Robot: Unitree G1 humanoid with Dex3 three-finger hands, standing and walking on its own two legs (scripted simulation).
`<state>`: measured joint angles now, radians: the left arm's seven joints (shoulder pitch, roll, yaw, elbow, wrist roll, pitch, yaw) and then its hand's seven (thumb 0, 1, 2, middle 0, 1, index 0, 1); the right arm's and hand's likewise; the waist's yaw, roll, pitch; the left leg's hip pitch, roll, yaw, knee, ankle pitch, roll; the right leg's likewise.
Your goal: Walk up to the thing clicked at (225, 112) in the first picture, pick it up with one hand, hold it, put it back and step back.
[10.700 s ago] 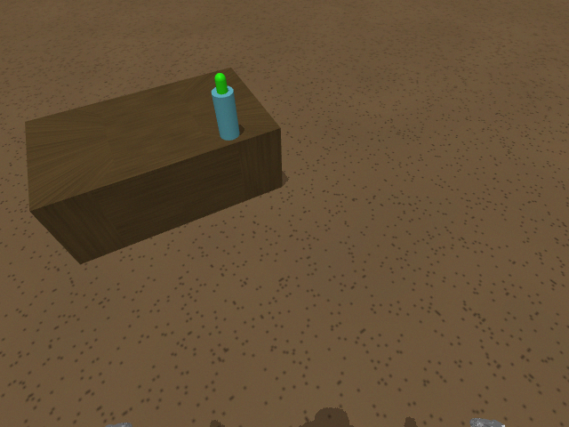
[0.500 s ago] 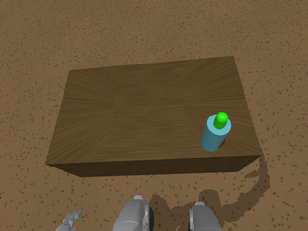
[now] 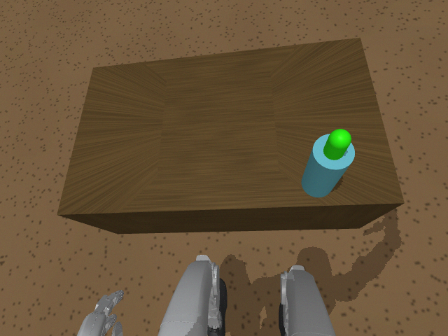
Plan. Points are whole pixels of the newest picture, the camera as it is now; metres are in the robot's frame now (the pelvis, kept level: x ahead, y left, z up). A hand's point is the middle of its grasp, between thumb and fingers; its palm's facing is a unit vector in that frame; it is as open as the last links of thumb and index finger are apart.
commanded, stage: approach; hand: right
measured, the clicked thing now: (327, 163) +0.45 -0.17 -0.15
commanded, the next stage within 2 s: close in in 0.28 s
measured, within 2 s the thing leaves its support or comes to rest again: neither
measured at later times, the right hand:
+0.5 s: hand (365, 189) +0.40 -0.27 -0.21, palm faces +0.01 +1.00 +0.01, open 17.5 cm
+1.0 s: hand (335, 180) +0.42 -0.20 -0.20, palm faces +0.05 +1.00 +0.01, open 17.4 cm
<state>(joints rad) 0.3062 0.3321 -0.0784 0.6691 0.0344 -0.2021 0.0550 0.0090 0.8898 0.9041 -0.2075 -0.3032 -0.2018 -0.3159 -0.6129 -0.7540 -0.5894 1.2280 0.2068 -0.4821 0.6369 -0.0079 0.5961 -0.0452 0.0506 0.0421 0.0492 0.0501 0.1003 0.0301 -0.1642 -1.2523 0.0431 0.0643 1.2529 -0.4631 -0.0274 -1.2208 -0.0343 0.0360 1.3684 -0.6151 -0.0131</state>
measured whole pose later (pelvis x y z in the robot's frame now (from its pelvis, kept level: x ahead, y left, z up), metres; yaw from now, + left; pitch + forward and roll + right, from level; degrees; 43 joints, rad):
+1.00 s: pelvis -0.06 +0.01 -0.20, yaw -1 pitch +35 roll +4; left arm 0.22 0.30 -0.01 0.65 0.03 -0.11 -0.03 0.01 0.91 0.89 -0.20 -0.29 -0.20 -0.29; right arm -0.74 -0.40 -0.42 0.90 0.14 -0.45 0.28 -0.01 0.52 -0.03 0.07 0.03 0.06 0.04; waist 0.13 -0.03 -0.19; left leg -2.01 0.08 0.03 1.97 -0.57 -0.02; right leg -1.96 0.02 0.06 2.08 -0.73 0.00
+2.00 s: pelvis -0.06 +0.01 -0.20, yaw -2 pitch +36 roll +3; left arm 0.21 0.29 -0.01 0.65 0.04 -0.04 -0.05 0.01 0.89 0.90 -0.20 -0.29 -0.19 -0.31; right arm -0.81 -0.35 -0.32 0.90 0.09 -0.47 0.14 -0.01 0.44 -0.57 0.75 0.71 0.77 0.72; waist 0.13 -0.02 -0.16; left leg -2.01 0.09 0.02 1.96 -0.57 -0.02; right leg -1.97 0.04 0.04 2.06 -0.71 -0.01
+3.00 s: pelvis -0.04 +0.00 -0.12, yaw -1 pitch +34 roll +3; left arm 0.21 0.29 0.02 0.67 0.04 -0.06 0.00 0.01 0.89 0.91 -0.20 -0.30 -0.19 -0.31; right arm -0.72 -0.34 -0.30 0.83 0.08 -0.40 0.07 -0.01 0.56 -1.15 0.64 0.98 0.67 0.98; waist 0.15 -0.03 -0.16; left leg -1.76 0.07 0.02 1.73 -0.56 -0.03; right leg -1.71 0.01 0.03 1.82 -0.70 -0.01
